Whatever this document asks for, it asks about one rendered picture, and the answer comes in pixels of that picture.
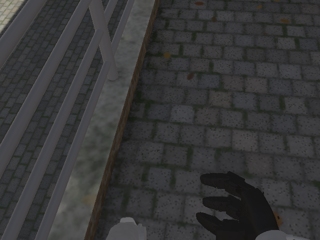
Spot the robot left shin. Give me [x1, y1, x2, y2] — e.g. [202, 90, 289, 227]
[109, 217, 137, 233]

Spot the robot right forearm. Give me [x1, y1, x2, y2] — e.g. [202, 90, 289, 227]
[255, 230, 287, 240]

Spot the robot right hand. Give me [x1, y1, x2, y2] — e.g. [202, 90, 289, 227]
[196, 171, 280, 240]

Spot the left robot thigh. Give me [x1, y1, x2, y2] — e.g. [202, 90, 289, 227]
[106, 222, 147, 240]

